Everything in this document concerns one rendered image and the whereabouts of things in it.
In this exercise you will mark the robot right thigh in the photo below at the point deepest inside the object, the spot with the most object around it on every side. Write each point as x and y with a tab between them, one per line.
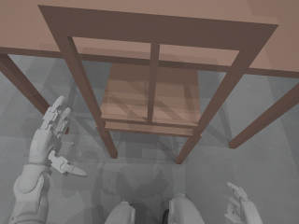
183	211

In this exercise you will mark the robot right shin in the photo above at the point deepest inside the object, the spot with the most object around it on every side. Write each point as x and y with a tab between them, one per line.
178	196

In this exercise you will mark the robot left hand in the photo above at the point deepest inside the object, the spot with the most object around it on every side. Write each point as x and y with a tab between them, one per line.
48	136

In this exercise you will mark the left robot forearm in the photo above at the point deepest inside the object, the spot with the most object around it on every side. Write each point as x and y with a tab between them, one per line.
31	193

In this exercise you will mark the table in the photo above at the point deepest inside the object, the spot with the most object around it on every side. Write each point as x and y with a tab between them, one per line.
24	31

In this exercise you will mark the chair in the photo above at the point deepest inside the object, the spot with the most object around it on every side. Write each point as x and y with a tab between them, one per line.
151	99

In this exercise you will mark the robot right hand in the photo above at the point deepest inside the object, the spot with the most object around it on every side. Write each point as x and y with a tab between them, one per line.
245	210

